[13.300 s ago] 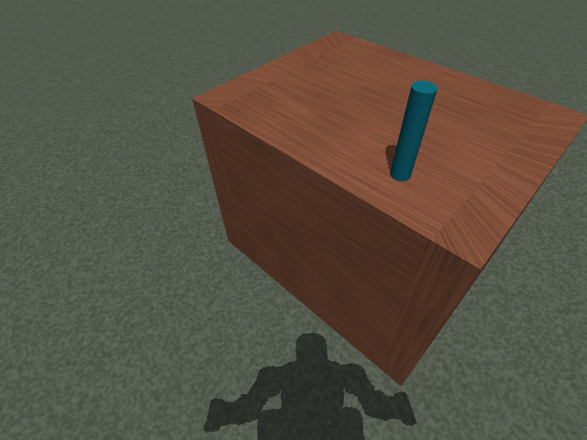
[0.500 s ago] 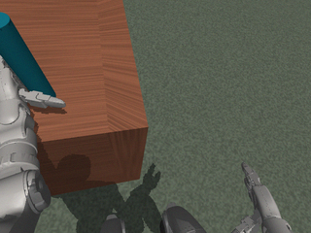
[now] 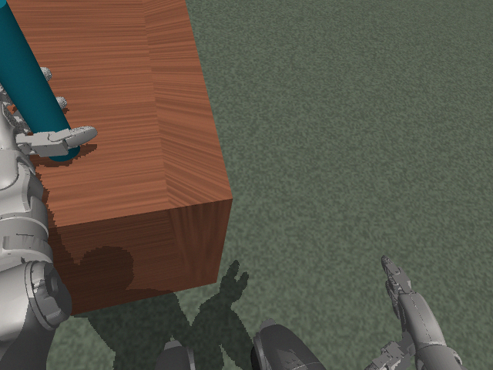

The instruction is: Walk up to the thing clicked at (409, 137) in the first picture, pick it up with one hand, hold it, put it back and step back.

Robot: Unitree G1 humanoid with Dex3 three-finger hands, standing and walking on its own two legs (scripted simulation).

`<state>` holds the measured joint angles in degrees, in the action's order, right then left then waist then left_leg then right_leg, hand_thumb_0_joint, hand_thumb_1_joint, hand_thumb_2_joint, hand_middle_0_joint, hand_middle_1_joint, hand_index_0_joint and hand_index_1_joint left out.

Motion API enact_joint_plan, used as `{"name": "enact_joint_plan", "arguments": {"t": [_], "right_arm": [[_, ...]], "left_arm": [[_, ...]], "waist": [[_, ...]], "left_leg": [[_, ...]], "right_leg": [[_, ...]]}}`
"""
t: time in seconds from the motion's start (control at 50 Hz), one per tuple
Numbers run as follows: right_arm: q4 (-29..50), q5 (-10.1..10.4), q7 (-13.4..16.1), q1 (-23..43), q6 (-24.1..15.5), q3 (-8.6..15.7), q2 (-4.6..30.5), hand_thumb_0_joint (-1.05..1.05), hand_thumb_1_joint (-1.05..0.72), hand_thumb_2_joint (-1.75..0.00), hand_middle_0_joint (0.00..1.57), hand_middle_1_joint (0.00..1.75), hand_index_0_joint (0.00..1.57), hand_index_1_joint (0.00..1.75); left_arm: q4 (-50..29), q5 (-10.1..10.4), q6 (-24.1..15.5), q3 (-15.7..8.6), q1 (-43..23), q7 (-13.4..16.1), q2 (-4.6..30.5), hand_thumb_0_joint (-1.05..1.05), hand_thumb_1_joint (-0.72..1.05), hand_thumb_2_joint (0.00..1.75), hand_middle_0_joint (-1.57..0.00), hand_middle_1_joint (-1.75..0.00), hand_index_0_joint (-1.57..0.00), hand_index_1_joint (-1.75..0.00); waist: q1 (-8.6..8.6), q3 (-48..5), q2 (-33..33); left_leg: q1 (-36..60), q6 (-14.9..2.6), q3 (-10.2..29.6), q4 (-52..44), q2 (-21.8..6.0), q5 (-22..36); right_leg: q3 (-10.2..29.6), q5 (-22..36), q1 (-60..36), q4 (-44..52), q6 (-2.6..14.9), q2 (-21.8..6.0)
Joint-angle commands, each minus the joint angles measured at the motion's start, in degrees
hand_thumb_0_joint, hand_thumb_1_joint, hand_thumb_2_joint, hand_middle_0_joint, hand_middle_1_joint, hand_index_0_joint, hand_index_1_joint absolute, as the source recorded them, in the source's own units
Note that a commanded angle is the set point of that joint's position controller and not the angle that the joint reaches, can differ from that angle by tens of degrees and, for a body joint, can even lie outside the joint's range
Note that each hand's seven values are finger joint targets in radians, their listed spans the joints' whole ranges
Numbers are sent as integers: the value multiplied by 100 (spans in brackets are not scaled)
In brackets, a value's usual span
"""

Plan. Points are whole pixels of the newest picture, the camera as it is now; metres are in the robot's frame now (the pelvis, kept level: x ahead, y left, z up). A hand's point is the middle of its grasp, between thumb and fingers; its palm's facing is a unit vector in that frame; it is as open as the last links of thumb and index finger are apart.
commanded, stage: close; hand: left
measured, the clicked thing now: (31, 93) +0.52 +0.22 +0.12
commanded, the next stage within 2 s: settle in 0.22 s
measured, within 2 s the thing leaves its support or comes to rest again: leaves its support in 0.52 s
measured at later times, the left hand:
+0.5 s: hand (50, 130) +0.50 +0.22 +0.07, palm faces +0.20 -0.98 -0.01, open 6.3 cm
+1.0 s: hand (36, 104) +0.50 +0.21 +0.12, palm faces +0.20 -0.98 -0.01, open 6.3 cm
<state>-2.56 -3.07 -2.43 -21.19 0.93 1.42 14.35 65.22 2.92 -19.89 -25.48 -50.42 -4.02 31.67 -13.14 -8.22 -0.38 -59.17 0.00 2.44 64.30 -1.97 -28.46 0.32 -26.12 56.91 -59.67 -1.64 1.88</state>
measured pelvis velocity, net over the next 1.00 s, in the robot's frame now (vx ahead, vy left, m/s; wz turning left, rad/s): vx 0.01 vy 0.00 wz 0.01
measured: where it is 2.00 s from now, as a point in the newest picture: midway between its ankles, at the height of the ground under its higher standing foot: outside the picture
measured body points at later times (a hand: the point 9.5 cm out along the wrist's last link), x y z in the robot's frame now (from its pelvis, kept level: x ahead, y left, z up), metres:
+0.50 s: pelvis +0.00 -0.01 +0.01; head +0.12 +0.03 +0.44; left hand +0.48 +0.27 +0.08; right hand +0.15 -0.27 -0.01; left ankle +0.01 +0.11 -0.65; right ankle +0.02 -0.14 -0.65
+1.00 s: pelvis +0.01 +0.00 +0.02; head +0.11 +0.02 +0.46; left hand +0.49 +0.27 +0.12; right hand +0.16 -0.26 -0.01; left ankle +0.01 +0.11 -0.65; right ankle +0.02 -0.14 -0.65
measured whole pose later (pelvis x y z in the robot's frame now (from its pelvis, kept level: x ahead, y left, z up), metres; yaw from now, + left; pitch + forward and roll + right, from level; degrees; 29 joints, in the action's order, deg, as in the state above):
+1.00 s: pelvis +0.01 +0.00 +0.02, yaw +0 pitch +18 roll -2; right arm -6.7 -1.2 -0.7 -21.4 1.3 1.3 13.3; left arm 57.9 5.2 -13.8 -22.4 -47.0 -3.5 26.7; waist -8.9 -6.9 -0.5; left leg -48.4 0.0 1.3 56.4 -1.5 -26.2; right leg 1.3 -24.3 46.9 -53.0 -1.6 1.2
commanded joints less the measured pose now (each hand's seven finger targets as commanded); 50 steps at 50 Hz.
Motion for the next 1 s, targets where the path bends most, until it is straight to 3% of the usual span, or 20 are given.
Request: {"name": "enact_joint_plan", "arguments": {"t": [0.0,0.02,0.06,0.12,0.2,0.22,0.28,0.3,0.34,0.4,0.44,0.48,0.52,0.56,0.58,0.62,0.72,0.76,0.78,0.98], "right_arm": [[1059,58,78,-11,-263,524,844,0,53,-4,5,5,5,5],[991,71,104,-84,-257,664,978,0,53,-4,5,5,5,5],[1042,77,115,-94,-264,486,844,0,53,-4,5,5,5,5],[1090,121,164,-82,-254,739,1025,0,54,-4,5,5,5,5],[879,129,125,-242,-247,680,916,0,55,-4,5,5,5,5],[909,107,117,-349,-265,711,957,0,54,-4,5,5,5,5],[865,100,55,-488,-264,406,678,0,55,-4,5,5,5,5],[609,108,54,-667,-228,444,676,0,55,-5,5,5,5,5],[988,121,73,-333,-265,590,851,0,55,-5,5,5,5,5],[1048,105,91,-69,-253,464,787,0,55,-5,5,5,5,5],[787,111,132,-151,-230,476,743,0,54,-6,5,5,5,5],[1032,134,186,69,-242,578,873,0,54,-5,5,5,5,5],[1134,157,223,129,-247,400,728,0,54,-5,5,5,5,5],[776,164,285,-160,-186,586,887,0,54,-5,5,5,5,5],[759,162,294,-118,-190,587,905,0,54,-5,5,5,5,5],[663,180,268,-215,-202,454,742,0,55,-5,5,5,5,5],[563,222,243,-187,-219,405,626,0,56,-5,5,5,5,5],[730,198,258,-130,-248,647,899,0,55,-5,5,5,5,5],[706,204,223,-180,-262,405,662,0,56,-5,5,5,5,5],[604,234,275,80,-285,513,725,0,55,-5,5,5,5,5]], "left_arm": [[-1482,108,-347,20,-2225,-5,1100,0,6,70,-105,-90,-106,-89],[-1589,111,-335,-89,-2097,8,1304,0,8,72,-108,-92,-109,-92],[-1652,162,-326,81,-1928,-14,935,0,14,80,-114,-100,-115,-99],[-1490,225,-303,72,-1662,39,813,0,21,87,-123,-109,-124,-108],[-1494,176,-368,-44,-1540,160,851,0,36,100,-128,-118,-129,-117],[-1395,139,-386,-36,-1493,167,830,0,39,108,-131,-123,-131,-123],[-1717,115,-500,-5,-1780,97,981,0,46,121,-137,-134,-138,-134],[-1671,135,-494,-175,-1800,86,1215,0,49,127,-141,-139,-142,-139],[-1729,191,-482,-127,-1919,-2,1141,0,61,136,-135,-138,-134,-141],[-1985,170,-392,117,-2115,-75,1015,0,61,136,-137,-139,-136,-142],[-2451,190,-395,-32,-2356,-47,1352,0,62,138,-139,-142,-138,-144],[-2488,239,-328,-2,-2383,-30,1265,0,59,137,-142,-144,-141,-146],[-2432,301,-253,83,-2353,4,1051,0,47,136,-142,-146,-142,-148],[-2057,263,-155,-19,-2091,82,1211,0,45,134,-140,-145,-139,-146],[-1697,270,-95,83,-1846,68,977,0,47,134,-139,-144,-139,-146],[-2187,263,-105,89,-2292,82,1072,0,52,136,-140,-145,-140,-146],[-1957,250,-9,116,-2300,15,1032,0,53,136,-139,-144,-139,-146],[-1683,284,62,39,-2178,6,1052,0,50,135,-140,-144,-140,-145],[-2008,292,57,184,-2352,-11,888,0,53,135,-138,-143,-138,-144],[-2576,318,143,159,-2776,65,1122,0,50,138,-139,-145,-139,-147]], "waist": [[266,-3214,-1294],[293,-3239,-1245],[273,-3252,-1083],[211,-2824,-710],[232,-2291,-573],[128,-2289,-518],[195,-2528,-778],[256,-2543,-859],[207,-2853,-809],[378,-3105,-1288],[494,-3313,-1437],[415,-3410,-1205],[409,-3261,-877],[390,-2823,-556],[317,-2614,-444],[329,-2647,-763],[379,-2268,-738],[309,-2425,-580],[345,-2501,-724],[503,-3045,-964]], "left_leg": [[2654,57,76,-781,-43,2692],[2730,59,93,-776,-68,2876],[2762,39,92,-758,-74,3073],[2398,-18,36,-830,-24,2682],[2186,-52,-1,-884,9,2226],[2226,-57,13,-870,-2,2211],[2319,-61,-41,-842,66,2210],[2285,-74,-76,-809,91,2190],[2393,-89,-85,-739,85,2363],[2812,6,-47,-816,69,2682],[2857,3,-85,-814,73,2764],[2851,-24,-74,-861,52,2682],[2687,-50,-72,-973,53,2442],[2449,-104,-126,-1077,81,2161],[2372,-105,-137,-1104,79,2128],[2640,-84,-131,-1124,81,2198],[2737,-56,-115,-1294,76,2092],[2848,-83,-130,-1275,67,2160],[2884,-82,-143,-1276,80,2221],[3520,27,-40,-1358,-8,3026]], "right_leg": [[-256,1891,-1248,464,349,113],[-267,1989,-1271,458,348,121],[-266,2202,-1397,471,327,121],[-222,2173,-1498,566,285,100],[-210,1819,-1247,639,264,83],[-220,1810,-1197,623,267,89],[-175,1873,-1383,635,253,44],[-135,1898,-1428,638,242,28],[-100,2123,-1548,615,237,10],[-129,2095,-1533,617,295,10],[-89,2245,-1754,639,287,-14],[-85,2276,-1898,697,275,-9],[-90,2251,-2127,776,240,2],[-39,2197,-2160,917,192,-8],[-43,2179,-2088,940,188,-1],[-66,2082,-1892,957,206,-4],[-124,1844,-1761,1058,244,7],[-115,1953,-1835,1111,222,12],[-91,2033,-1889,1109,218,-2],[-161,2337,-2102,1096,278,26]]}}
